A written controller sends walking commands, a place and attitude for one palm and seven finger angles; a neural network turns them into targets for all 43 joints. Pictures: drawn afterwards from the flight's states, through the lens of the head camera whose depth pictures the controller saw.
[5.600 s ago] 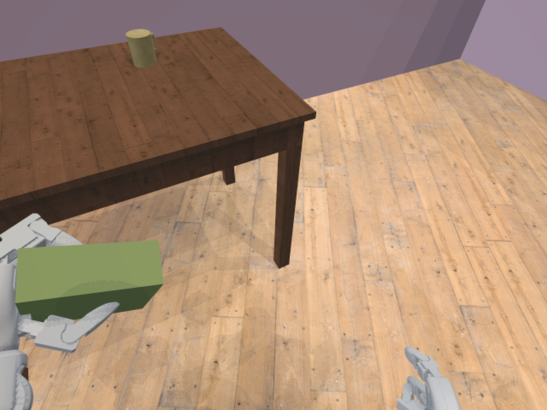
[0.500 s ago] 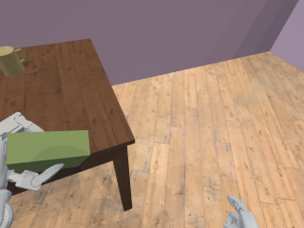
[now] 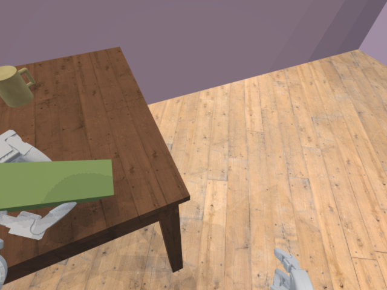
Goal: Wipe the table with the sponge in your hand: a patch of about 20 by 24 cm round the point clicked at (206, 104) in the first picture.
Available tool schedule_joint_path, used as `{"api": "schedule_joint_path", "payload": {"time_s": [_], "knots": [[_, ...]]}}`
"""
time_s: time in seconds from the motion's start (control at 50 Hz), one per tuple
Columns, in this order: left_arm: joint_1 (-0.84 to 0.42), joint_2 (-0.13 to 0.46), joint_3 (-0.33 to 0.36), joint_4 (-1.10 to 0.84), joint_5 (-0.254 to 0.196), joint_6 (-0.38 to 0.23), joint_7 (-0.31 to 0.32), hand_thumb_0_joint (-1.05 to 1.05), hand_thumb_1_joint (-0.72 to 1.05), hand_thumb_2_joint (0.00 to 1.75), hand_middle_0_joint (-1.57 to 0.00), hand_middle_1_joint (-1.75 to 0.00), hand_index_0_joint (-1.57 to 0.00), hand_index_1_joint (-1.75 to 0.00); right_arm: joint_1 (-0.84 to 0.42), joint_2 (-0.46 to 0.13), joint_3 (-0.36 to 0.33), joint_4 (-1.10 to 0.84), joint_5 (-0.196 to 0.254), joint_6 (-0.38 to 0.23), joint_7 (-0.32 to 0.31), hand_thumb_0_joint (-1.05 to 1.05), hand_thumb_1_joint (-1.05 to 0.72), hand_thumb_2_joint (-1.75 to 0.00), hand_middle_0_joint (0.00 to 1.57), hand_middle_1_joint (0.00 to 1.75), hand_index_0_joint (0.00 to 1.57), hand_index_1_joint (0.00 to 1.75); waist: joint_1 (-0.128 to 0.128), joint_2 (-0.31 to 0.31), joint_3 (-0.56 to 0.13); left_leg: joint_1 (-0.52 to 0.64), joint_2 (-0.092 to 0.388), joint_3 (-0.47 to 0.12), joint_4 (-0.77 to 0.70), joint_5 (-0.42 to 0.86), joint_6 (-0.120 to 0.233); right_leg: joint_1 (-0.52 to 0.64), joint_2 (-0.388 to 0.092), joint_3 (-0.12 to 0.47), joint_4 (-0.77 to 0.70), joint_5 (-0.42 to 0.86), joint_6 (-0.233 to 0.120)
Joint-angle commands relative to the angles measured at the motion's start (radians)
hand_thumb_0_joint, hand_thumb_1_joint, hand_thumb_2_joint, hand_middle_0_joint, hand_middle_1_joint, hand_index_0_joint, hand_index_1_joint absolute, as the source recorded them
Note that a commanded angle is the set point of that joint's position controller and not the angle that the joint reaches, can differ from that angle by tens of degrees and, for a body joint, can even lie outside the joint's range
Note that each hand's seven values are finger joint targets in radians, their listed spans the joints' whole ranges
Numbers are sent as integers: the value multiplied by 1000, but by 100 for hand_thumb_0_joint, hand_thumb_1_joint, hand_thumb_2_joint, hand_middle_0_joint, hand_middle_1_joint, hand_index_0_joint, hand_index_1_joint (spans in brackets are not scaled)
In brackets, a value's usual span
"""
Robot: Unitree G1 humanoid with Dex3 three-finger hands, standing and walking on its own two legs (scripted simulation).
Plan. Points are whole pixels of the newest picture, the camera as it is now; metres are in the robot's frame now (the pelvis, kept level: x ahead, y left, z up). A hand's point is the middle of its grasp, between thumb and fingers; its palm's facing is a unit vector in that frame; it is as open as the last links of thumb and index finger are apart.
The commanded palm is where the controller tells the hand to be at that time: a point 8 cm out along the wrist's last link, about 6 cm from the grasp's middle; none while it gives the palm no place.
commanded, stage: come to a stop and stand still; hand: left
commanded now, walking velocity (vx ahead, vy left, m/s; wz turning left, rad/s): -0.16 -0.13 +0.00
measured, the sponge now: (72, 185) +0.23 +0.20 +0.17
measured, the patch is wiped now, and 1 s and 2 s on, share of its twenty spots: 0.00 0.00 0.00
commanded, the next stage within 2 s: look again from close up in 1.58 s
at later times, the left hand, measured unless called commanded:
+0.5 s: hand out of the picture +0.23 +0.30 +0.22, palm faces +0.50 -0.75 -0.43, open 9.2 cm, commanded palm +0.16 +0.30 +0.19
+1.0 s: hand out of the picture +0.19 +0.33 +0.19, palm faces +0.48 -0.83 -0.29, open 9.2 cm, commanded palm +0.14 +0.35 +0.19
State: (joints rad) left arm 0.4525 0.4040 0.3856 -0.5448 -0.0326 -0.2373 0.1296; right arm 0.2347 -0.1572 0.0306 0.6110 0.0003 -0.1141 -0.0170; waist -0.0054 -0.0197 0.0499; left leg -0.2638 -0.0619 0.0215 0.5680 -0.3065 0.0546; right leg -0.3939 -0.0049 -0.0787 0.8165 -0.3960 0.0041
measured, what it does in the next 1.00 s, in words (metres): steps on the spot: right foot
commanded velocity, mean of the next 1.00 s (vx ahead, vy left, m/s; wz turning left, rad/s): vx -0.04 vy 0.00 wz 0.00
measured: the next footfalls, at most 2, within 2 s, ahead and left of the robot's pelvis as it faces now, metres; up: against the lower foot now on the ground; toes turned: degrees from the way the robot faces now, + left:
right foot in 0.04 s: +0.06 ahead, -0.07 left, +0.00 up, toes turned +4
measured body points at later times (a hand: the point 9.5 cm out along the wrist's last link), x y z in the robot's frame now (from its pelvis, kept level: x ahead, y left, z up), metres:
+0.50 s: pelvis +0.00 +0.02 +0.01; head +0.02 +0.05 +0.46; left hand +0.20 +0.34 +0.24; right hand +0.20 -0.20 -0.06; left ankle +0.02 +0.13 -0.73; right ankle +0.03 -0.07 -0.73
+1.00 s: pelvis -0.01 +0.07 +0.01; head -0.02 +0.10 +0.46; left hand +0.16 +0.37 +0.21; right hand +0.15 -0.14 -0.06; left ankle +0.02 +0.13 -0.73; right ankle +0.03 -0.07 -0.73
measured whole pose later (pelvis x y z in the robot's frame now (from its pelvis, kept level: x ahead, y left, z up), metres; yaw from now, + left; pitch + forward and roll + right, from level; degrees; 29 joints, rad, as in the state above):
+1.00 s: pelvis -0.01 +0.07 +0.01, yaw +1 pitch -3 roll -1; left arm 0.34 0.33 0.36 -0.42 -0.01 -0.29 0.12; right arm 0.26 -0.19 0.03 0.63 0.00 -0.19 -0.01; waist 0.06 -0.03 0.02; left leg -0.24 -0.05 0.03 0.51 -0.22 0.08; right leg -0.22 0.00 0.00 0.46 -0.20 0.02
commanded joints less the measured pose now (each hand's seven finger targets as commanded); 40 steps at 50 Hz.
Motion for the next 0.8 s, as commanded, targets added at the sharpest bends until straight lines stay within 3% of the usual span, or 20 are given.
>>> {"api": "schedule_joint_path", "payload": {"time_s": [0.0, 0.04, 0.08, 0.1, 0.16, 0.2, 0.24, 0.28, 0.32, 0.38, 0.4, 0.42, 0.44, 0.48, 0.52, 0.58, 0.66, 0.68, 0.74, 0.78], "knots": [[47, 155, 143, -132, -14, -43, 23, 0, 10, 130, -120, -160, -120, -160, -75, -153, -49, -152, 8, -44, -22, 0, -90, -90, 20, 30, 20, 30, 17, 81, -214, -46, 211, -144, -56, 523, -26, 353, -12, 28, -374, 344, -20], [35, 159, 153, -85, -20, -33, 26, 0, 10, 130, -120, -160, -120, -160, -65, -155, -52, -158, 5, -37, -26, 0, -90, -90, 20, 30, 20, 30, 5, -38, -267, -137, 101, -69, 112, 343, -79, 435, -174, 248, -365, 715, -117], [-3, 112, 108, -45, -34, -20, 20, 0, 10, 130, -120, -160, -120, -160, -70, -160, -62, -149, 16, -33, -17, 0, -90, -90, 20, 30, 20, 30, -2, -190, -217, -153, 60, -58, 231, -23, -90, 352, -304, 368, -415, 807, -190], [9, 115, 104, -25, -29, -14, 22, 0, 10, 130, -120, -160, -120, -160, -81, -154, -59, -148, 17, -29, -21, 0, -90, -90, 20, 30, 20, 30, 5, -188, -182, -163, 77, -72, 243, -128, -77, 315, -318, 358, -428, 775, -192], [-17, 121, 87, -85, -12, -12, 31, 0, 10, 130, -120, -160, -120, -160, -113, -132, -31, -148, 1, -20, -40, 0, -90, -90, 20, 30, 20, 30, 19, -105, -152, -116, 85, -36, 84, -75, -62, 289, -247, 219, -409, 691, -131], [-49, 123, 63, -140, -9, -8, 39, 0, 10, 130, -120, -160, -120, -160, -127, -127, -27, -143, -7, -17, -55, 0, -90, -90, 20, 30, 20, 30, 13, -24, -176, -1, 58, -3, -66, 137, -64, 270, -177, 153, -368, 635, -79], [-83, 134, 49, -230, -11, -8, 50, 0, 10, 130, -120, -160, -120, -160, -127, -151, -45, -159, -7, -24, -63, 0, -90, -90, 20, 30, 20, 30, 24, 60, -207, 86, 124, -71, -118, 383, -43, 231, -114, 129, -347, 471, -28], [-97, 173, 72, -290, -13, -13, 55, 0, 10, 130, -120, -160, -120, -160, -138, -166, -56, -169, -1, -29, -73, 0, -90, -90, 20, 30, 20, 30, 33, 96, -191, 67, 162, -109, -137, 325, -30, 215, -91, 157, -398, 285, -13], [-79, 163, 74, -271, -8, -7, 57, 0, 10, 130, -120, -160, -120, -160, -144, -157, -44, -171, -7, -30, -74, 0, -90, -90, 20, 30, 20, 30, 27, 154, -174, 1, 154, -126, -158, 309, -28, 267, -66, 139, -395, 337, -16], [-101, 147, 69, -227, -10, -8, 59, 0, 10, 130, -120, -160, -120, -160, -128, -166, -51, -161, -8, -32, -74, 0, -90, -90, 20, 30, 20, 30, 22, 148, -181, -38, 140, -127, -180, 259, -44, 321, -60, 126, -409, 335, -21], [-1091, 904, 620, -374, 147, -115, 42, 0, 10, 130, -120, -160, -120, -160, 42, -177, -71, -140, -39, -98, -55, 0, -90, -90, 20, 30, 20, 30, 57, 33, 37, -152, 136, -21, -8, 280, -19, 111, -104, 229, -538, 429, 43], [-539, 294, 219, 231, 40, -63, -11, 0, 10, 130, -120, -160, -120, -160, -40, -85, -42, -90, -9, -94, -43, 0, -90, -90, 20, 30, 20, 30, 29, -18, -178, -6, 36, -24, -29, 278, -33, 195, -160, 235, -481, 482, -71], [-284, 237, 178, 172, 9, -68, -8, 0, 10, 130, -120, -160, -120, -160, -43, -148, -76, -152, 1, -97, -36, 0, -90, -90, 20, 30, 20, 30, 64, 37, -121, 20, 86, -26, -30, 277, -58, 226, -158, 286, -501, 640, -36], [-191, 20, -12, 193, -27, -63, -33, 0, 10, 130, -120, -160, -120, -160, -66, -166, -84, -147, 23, -102, -15, 0, -90, -90, 20, 30, 20, 30, 40, 155, -237, 95, 104, -46, -131, 328, -47, 303, -120, 191, -400, 497, -50], [-107, 49, -34, 30, -28, -65, -33, 0, 10, 130, -120, -160, -120, -160, -61, -193, -87, -172, 16, -90, 13, 0, -90, -90, 20, 30, 20, 30, 50, 147, -239, 80, 156, -93, -169, 373, -34, 289, -75, 134, -391, 369, -26], [-37, 69, -33, -54, -26, -53, -23, 0, 10, 130, -120, -160, -120, -160, -114, -177, -73, -198, 25, -82, 22, 0, -90, -90, 20, 30, 20, 30, 50, 46, -183, -51, 178, -125, -252, 146, -17, 322, -47, 92, -357, 208, -9], [-129, 196, 126, -92, -10, -63, -4, 0, 10, 130, -120, -160, -120, -160, -125, -174, -66, -226, 16, -75, -10, 0, -90, -90, 20, 30, 20, 30, 45, -48, -92, -209, 177, -163, -331, -243, 2, 323, -34, 100, -380, 31, -1], [-209, 258, 183, -145, 0, -71, 4, 0, 10, 130, -120, -160, -120, -160, -124, -184, -70, -225, 14, -71, -20, 0, -90, -90, 20, 30, 20, 30, 36, 13, -82, -265, 185, -183, -352, -311, 14, 360, -22, 89, -344, 27, 4], [-293, 213, 142, -137, 8, -92, -3, 0, 10, 130, -120, -160, -120, -160, -114, -166, -67, -221, 15, -93, -28, 0, -90, -90, 20, 30, 20, 30, 36, 174, -75, -296, 203, -187, -378, -379, 31, 401, -9, 79, -281, 101, -3], [-333, 181, 105, -157, 8, -104, -11, 0, 10, 130, -120, -160, -120, -160, -115, -159, -63, -208, 14, -114, -23, 0, -90, -90, 20, 30, 20, 30, 32, 225, -74, -276, 198, -190, -374, -376, 25, 392, -8, 80, -279, 113, -8]]}}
